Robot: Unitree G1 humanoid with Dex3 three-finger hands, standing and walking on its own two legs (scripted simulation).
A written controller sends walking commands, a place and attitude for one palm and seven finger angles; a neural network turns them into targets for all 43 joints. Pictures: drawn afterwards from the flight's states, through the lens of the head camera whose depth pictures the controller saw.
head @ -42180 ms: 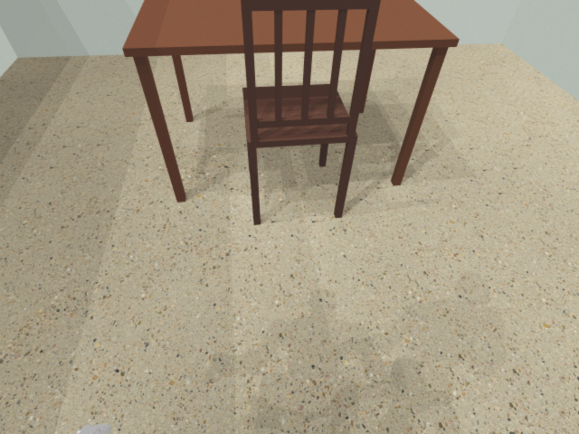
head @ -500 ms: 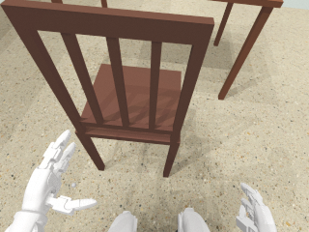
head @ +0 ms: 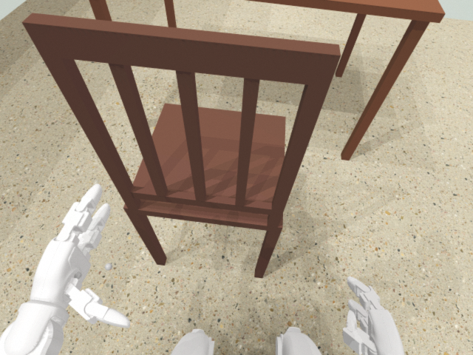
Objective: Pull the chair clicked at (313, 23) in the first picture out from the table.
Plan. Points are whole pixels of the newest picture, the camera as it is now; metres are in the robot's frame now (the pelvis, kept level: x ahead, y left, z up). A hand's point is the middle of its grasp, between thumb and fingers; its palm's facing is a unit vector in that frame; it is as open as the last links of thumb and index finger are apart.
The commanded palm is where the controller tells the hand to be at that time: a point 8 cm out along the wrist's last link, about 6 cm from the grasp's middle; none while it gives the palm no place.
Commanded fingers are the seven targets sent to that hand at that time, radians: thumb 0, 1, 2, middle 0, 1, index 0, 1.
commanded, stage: raise the hand toward the chair's back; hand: left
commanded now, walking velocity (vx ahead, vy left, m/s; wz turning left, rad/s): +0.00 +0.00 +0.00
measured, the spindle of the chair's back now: (195, 149) +0.47 +0.12 +0.05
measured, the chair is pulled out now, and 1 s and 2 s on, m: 0.49 0.49 0.49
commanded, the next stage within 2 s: aim the fingers beside a spindle in 0.54 s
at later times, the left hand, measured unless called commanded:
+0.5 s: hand (116, 266) +0.24 +0.20 +0.05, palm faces -0.05 -1.00 -0.08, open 16.9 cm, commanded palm +0.22 +0.25 +0.05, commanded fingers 0.00 -0.50 0.30 -0.06 -0.08 -0.06 -0.08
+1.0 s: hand (142, 257) +0.26 +0.17 +0.04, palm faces -0.09 -0.99 -0.05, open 16.9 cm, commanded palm +0.24 +0.22 +0.04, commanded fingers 0.00 -0.50 0.30 -0.06 -0.08 -0.06 -0.08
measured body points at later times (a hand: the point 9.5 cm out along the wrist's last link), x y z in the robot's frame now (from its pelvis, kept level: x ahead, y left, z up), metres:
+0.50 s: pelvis +0.00 -0.01 +0.00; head +0.06 +0.00 +0.45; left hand +0.23 +0.25 +0.06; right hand +0.17 -0.25 -0.07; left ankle -0.01 +0.12 -0.65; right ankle +0.04 -0.15 -0.65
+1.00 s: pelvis -0.01 -0.01 -0.01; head +0.07 -0.01 +0.44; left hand +0.25 +0.22 +0.04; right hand +0.16 -0.25 -0.08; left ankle -0.01 +0.12 -0.65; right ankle +0.04 -0.15 -0.65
